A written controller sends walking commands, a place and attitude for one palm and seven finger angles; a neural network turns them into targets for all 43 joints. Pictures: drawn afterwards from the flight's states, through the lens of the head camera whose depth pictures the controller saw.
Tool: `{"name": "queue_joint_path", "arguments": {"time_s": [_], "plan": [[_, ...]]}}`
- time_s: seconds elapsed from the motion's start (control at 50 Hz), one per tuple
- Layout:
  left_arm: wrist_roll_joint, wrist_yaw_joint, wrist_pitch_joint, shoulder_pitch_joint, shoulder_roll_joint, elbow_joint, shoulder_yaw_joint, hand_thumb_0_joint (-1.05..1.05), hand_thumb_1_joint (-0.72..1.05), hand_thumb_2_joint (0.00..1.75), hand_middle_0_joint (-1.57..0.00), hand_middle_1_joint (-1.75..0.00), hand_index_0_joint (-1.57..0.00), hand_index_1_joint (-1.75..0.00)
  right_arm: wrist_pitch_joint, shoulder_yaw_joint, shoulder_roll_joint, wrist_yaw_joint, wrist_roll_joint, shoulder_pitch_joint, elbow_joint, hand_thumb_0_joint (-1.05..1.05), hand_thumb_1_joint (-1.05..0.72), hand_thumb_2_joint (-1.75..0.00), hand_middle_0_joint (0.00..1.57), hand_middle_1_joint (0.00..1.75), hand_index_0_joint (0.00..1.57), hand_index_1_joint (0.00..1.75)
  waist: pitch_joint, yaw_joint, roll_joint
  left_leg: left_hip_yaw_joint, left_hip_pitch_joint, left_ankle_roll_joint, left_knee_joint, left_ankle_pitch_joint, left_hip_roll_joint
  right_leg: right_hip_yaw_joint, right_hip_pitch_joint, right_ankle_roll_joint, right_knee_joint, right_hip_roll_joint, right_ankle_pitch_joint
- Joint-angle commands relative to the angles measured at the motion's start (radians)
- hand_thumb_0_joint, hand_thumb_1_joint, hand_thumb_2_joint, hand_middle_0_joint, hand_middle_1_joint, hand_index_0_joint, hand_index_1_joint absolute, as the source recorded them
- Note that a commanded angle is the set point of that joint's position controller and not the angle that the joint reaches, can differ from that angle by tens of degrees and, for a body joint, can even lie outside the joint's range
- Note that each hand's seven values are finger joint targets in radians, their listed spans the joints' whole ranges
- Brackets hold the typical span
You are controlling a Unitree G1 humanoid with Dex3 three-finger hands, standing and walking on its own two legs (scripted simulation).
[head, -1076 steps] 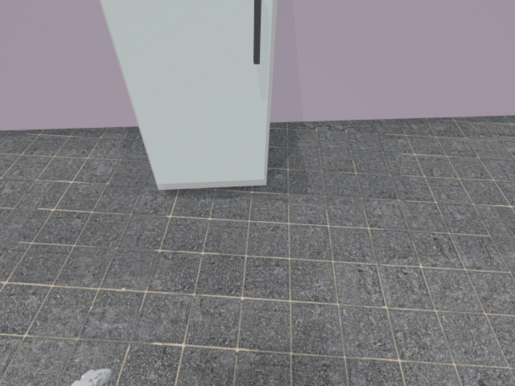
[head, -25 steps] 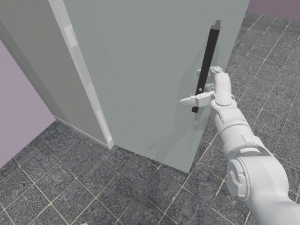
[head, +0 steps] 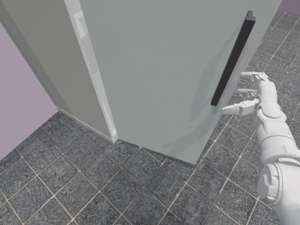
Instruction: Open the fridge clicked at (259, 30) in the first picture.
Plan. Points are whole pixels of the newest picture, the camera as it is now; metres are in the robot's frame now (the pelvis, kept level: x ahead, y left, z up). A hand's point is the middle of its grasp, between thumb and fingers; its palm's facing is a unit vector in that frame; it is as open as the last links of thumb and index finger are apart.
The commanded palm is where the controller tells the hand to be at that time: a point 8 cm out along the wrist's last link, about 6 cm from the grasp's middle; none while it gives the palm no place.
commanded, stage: slip the hand off the handle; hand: right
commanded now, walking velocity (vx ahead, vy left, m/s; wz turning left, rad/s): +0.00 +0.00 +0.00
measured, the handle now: (228, 66) +0.56 -0.13 +0.13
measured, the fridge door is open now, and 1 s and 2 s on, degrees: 78 78 78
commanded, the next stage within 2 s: draw the hand back to the body in 0.94 s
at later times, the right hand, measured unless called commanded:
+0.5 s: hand (253, 113) +0.43 -0.20 +0.09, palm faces +0.03 +0.99 -0.14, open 14.7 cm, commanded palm +0.39 -0.24 +0.11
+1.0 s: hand (243, 139) +0.34 -0.16 +0.09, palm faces +0.05 +0.98 -0.19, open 14.7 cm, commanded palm +0.32 -0.21 +0.11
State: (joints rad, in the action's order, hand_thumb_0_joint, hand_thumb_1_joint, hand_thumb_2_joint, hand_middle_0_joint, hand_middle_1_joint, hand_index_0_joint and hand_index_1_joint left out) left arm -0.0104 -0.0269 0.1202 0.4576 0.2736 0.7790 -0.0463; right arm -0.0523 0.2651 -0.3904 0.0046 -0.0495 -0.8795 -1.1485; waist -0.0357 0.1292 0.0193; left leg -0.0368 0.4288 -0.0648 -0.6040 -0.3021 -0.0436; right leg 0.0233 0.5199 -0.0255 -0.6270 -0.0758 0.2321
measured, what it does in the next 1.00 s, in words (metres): stands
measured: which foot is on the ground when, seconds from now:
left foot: down 0.00-1.00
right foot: down 0.00-1.00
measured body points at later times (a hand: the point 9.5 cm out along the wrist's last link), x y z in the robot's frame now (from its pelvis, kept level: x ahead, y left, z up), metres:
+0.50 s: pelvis +0.02 +0.00 +0.00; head +0.04 +0.00 +0.45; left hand +0.12 +0.28 -0.10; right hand +0.42 -0.25 +0.10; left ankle +0.00 +0.16 -0.72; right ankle +0.05 -0.14 -0.72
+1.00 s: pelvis +0.01 +0.01 +0.00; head +0.00 +0.02 +0.45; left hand +0.19 +0.23 -0.08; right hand +0.33 -0.21 +0.10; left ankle +0.00 +0.16 -0.72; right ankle +0.05 -0.14 -0.72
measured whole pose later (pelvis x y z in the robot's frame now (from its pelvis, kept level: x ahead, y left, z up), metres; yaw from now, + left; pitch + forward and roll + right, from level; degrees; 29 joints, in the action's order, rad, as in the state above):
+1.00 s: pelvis +0.01 +0.01 +0.00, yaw -2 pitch +0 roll +1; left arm 0.03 0.06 0.11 0.21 0.22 0.64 0.03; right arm 0.21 0.06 -0.23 0.05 0.04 -0.23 -0.27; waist -0.04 -0.01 0.04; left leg 0.00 0.24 -0.05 -0.59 -0.33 -0.05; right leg -0.01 0.35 -0.04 -0.61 -0.06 0.25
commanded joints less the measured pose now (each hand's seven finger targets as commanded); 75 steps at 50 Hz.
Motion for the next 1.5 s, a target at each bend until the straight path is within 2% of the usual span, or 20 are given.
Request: {"name": "queue_joint_path", "arguments": {"time_s": [0.0, 0.18, 0.28, 0.32, 0.42, 0.48, 0.66, 0.78, 0.88, 0.94, 1.04, 1.06, 1.12, 1.14, 1.18, 1.22, 1.3, 1.36, 1.44, 1.48], "plan": [[0.02, 0.021, 0.035, 0.038, 0.166, -0.101, -0.053, 0.0, 0.9, 0.9, -0.2, -0.3, -0.2, -0.3, -0.095, 0.041, -0.28, 0.059, 0.013, -0.461, 0.282, 0.0, 0.55, -0.2, 0.25, 1.15, 0.25, 1.15, -0.314, -0.018, -0.036, 0.059, -0.08, 0.06, 0.093, 0.233, 0.091, 0.036, -0.214, 0.054, 0.045, 0.093, -0.089], [0.035, 0.043, 0.019, 0.003, 0.169, -0.131, -0.045, 0.0, 0.9, 0.9, -0.2, -0.3, -0.2, -0.3, -0.081, 0.097, -0.381, 0.148, 0.037, -0.332, 0.312, 0.0, 0.55, -0.2, 0.25, 1.15, 0.25, 1.15, -0.324, -0.04, -0.018, 0.045, -0.102, 0.052, 0.079, 0.291, 0.081, 0.038, -0.209, 0.059, 0.021, 0.096, -0.119], [0.045, 0.048, 0.022, -0.032, 0.161, -0.17, -0.048, 0.0, 0.9, 0.9, -0.2, -0.3, -0.2, -0.3, -0.071, 0.02, -0.278, 0.204, 0.077, -0.256, 0.423, 0.0, 0.55, -0.2, 0.25, 1.15, 0.25, 1.15, -0.372, -0.047, 0.022, 0.052, -0.103, 0.057, 0.062, 0.342, 0.082, 0.033, -0.278, 0.057, 0.002, 0.093, -0.182], [0.051, 0.048, 0.026, -0.051, 0.152, -0.184, -0.049, 0.0, 0.9, 0.9, -0.2, -0.3, -0.2, -0.3, -0.056, -0.051, -0.175, 0.213, 0.102, -0.23, 0.499, 0.0, 0.55, -0.2, 0.25, 1.15, 0.25, 1.15, -0.37, -0.037, 0.039, 0.067, -0.07, 0.059, 0.062, 0.333, 0.089, 0.025, -0.327, 0.053, -0.005, 0.088, -0.202], [0.056, 0.048, 0.029, -0.107, 0.148, -0.209, -0.04, 0.0, 0.9, 0.9, -0.2, -0.3, -0.2, -0.3, 0.006, -0.007, -0.175, 0.17, 0.128, -0.074, 0.595, 0.0, 0.55, -0.2, 0.25, 1.15, 0.25, 1.15, -0.332, -0.08, -0.008, 0.087, -0.089, 0.061, 0.057, 0.331, 0.088, 0.012, -0.311, 0.049, 0.009, 0.089, -0.213], [0.051, 0.047, 0.028, -0.151, 0.138, -0.233, -0.027, 0.0, 0.9, 0.9, -0.2, -0.3, -0.2, -0.3, 0.03, 0.008, -0.196, 0.122, 0.09, -0.019, 0.698, 0.0, 0.55, -0.2, 0.25, 1.15, 0.25, 1.15, -0.314, -0.103, 0.041, 0.089, -0.1, 0.064, 0.048, 0.329, 0.084, 0.009, -0.308, 0.046, 0.019, 0.089, -0.232], [0.047, 0.066, 0.04, -0.243, 0.11, -0.264, -0.004, 0.0, 0.9, 0.9, -0.2, -0.3, -0.2, -0.3, 0.087, -0.094, -0.052, 0.074, 0.101, 0.093, 0.951, 0.0, 0.55, -0.2, 0.25, 1.15, 0.25, 1.15, -0.322, -0.103, 0.041, 0.108, -0.114, 0.066, 0.059, 0.281, 0.091, -0.008, -0.382, 0.034, 0.043, 0.071, -0.241], [0.055, 0.079, 0.035, -0.307, 0.096, -0.271, 0.016, 0.0, 0.9, 0.9, -0.2, -0.3, -0.2, -0.3, 0.176, -0.146, 0.017, 0.065, 0.102, 0.223, 0.972, 0.0, 0.55, -0.2, 0.25, 1.15, 0.25, 1.15, -0.215, -0.12, 0.013, 0.114, -0.107, 0.065, 0.092, 0.189, 0.083, -0.009, -0.334, 0.03, 0.084, 0.07, -0.133], [0.048, 0.091, 0.031, -0.344, 0.09, -0.287, 0.025, 0.0, 0.9, 0.9, -0.2, -0.3, -0.2, -0.3, 0.203, -0.117, -0.014, 0.045, 0.099, 0.281, 1.083, 0.0, 0.55, -0.2, 0.25, 1.15, 0.25, 1.15, -0.234, -0.136, -0.012, 0.11, -0.141, 0.063, 0.112, 0.162, 0.078, -0.007, -0.352, 0.031, 0.102, 0.074, -0.107], [0.046, 0.097, 0.041, -0.361, 0.078, -0.286, 0.032, 0.0, 0.9, 0.9, -0.2, -0.3, -0.2, -0.3, 0.195, -0.159, 0.034, 0.036, 0.1, 0.275, 1.154, 0.0, 0.55, -0.2, 0.25, 1.15, 0.25, 1.15, -0.212, -0.124, -0.005, 0.11, -0.13, 0.06, 0.121, 0.141, 0.08, -0.004, -0.366, 0.031, 0.108, 0.078, -0.087], [0.041, 0.124, 0.04, -0.378, 0.081, -0.25, 0.042, 0.0, 0.9, 0.9, -0.2, -0.3, -0.2, -0.3, 0.186, -0.117, -0.037, 0.021, 0.092, 0.157, 1.088, 0.0, 0.55, -0.2, 0.25, 1.15, 0.25, 1.15, -0.147, -0.112, -0.011, 0.091, -0.106, 0.055, 0.164, 0.033, 0.075, -0.002, -0.348, 0.032, 0.127, 0.085, 0.01], [0.038, 0.132, 0.075, -0.38, 0.045, -0.229, 0.037, 0.0, 0.9, 0.9, -0.2, -0.3, -0.2, -0.3, 0.06, 0.044, 0.098, -0.026, 0.342, 0.031, 1.229, 0.0, 0.55, -0.2, 0.25, 1.15, 0.25, 1.15, -0.15, -0.114, -0.106, 0.108, -0.13, 0.065, 0.187, 0.028, 0.087, -0.022, -0.335, 0.017, 0.106, 0.085, 0.0], [0.022, 0.118, 0.131, -0.364, 0.043, -0.18, 0.033, 0.0, 0.9, 0.9, -0.2, -0.3, -0.2, -0.3, -0.102, 0.067, 0.083, -0.049, 0.332, 0.237, 1.085, 0.0, 0.55, -0.2, 0.25, 1.15, 0.25, 1.15, -0.177, -0.158, -0.031, 0.101, -0.136, 0.066, 0.136, 0.046, 0.079, -0.007, -0.319, 0.006, 0.09, 0.084, -0.014], [0.014, 0.104, 0.14, -0.349, 0.045, -0.179, 0.031, 0.0, 0.9, 0.9, -0.2, -0.3, -0.2, -0.3, -0.128, 0.005, 0.095, -0.054, 0.254, 0.337, 1.062, 0.0, 0.55, -0.2, 0.25, 1.15, 0.25, 1.15, -0.207, -0.165, 0.038, 0.1, -0.138, 0.067, 0.104, 0.099, 0.076, 0.01, -0.327, 0.007, 0.084, 0.085, -0.054], [0.016, 0.077, 0.14, -0.322, 0.053, -0.197, 0.025, 0.0, 0.9, 0.9, -0.2, -0.3, -0.2, -0.3, -0.121, -0.049, 0.078, -0.054, 0.149, 0.539, 1.016, 0.0, 0.55, -0.2, 0.25, 1.15, 0.25, 1.15, -0.199, -0.173, 0.115, 0.095, -0.129, 0.067, 0.082, 0.135, 0.07, 0.03, -0.296, 0.014, 0.08, 0.084, -0.077], [0.027, 0.071, 0.133, -0.32, 0.061, -0.221, 0.022, 0.0, 0.9, 0.9, -0.2, -0.3, -0.2, -0.3, -0.079, -0.096, 0.073, -0.021, 0.114, 0.558, 1.064, 0.0, 0.55, -0.2, 0.25, 1.15, 0.25, 1.15, -0.184, -0.163, 0.102, 0.088, -0.138, 0.069, 0.089, 0.147, 0.068, 0.035, -0.292, 0.023, 0.084, 0.085, -0.066], [0.041, 0.112, 0.15, -0.375, 0.075, -0.255, 0.019, 0.0, 0.9, 0.9, -0.2, -0.3, -0.2, -0.3, -0.018, 0.029, -0.029, 0.053, 0.26, 0.451, 1.273, 0.0, 0.55, -0.2, 0.25, 1.15, 0.25, 1.15, -0.201, -0.165, -0.094, 0.066, -0.2, 0.051, 0.138, 0.133, 0.066, 0.019, -0.312, 0.036, 0.092, 0.085, -0.038], [0.035, 0.138, 0.183, -0.404, 0.061, -0.239, 0.032, 0.0, 0.9, 0.9, -0.2, -0.3, -0.2, -0.3, -0.056, 0.108, -0.087, 0.049, 0.303, 0.402, 1.41, 0.0, 0.55, -0.2, 0.25, 1.15, 0.25, 1.15, -0.2, -0.169, -0.076, 0.065, -0.205, 0.047, 0.148, 0.137, 0.069, 0.01, -0.348, 0.038, 0.095, 0.082, -0.065], [0.031, 0.127, 0.215, -0.381, 0.054, -0.206, 0.036, 0.0, 0.9, 0.9, -0.2, -0.3, -0.2, -0.3, -0.082, 0.041, 0.001, 0.051, 0.269, 0.59, 1.37, 0.0, 0.55, -0.2, 0.25, 1.15, 0.25, 1.15, -0.137, -0.166, 0.043, 0.086, -0.177, 0.053, 0.13, 0.189, 0.074, 0.015, -0.356, 0.032, 0.107, 0.084, -0.098], [0.039, 0.127, 0.221, -0.373, 0.061, -0.201, 0.035, 0.0, 0.9, 0.9, -0.2, -0.3, -0.2, -0.3, -0.034, 0.013, 0.028, 0.088, 0.277, 0.688, 1.303, 0.0, 0.48, -0.24, 0.25, 1.11, 0.25, 1.11, -0.095, -0.165, 0.001, 0.082, -0.172, 0.048, 0.146, 0.173, 0.071, 0.02, -0.332, 0.035, 0.11, 0.087, -0.071]]}}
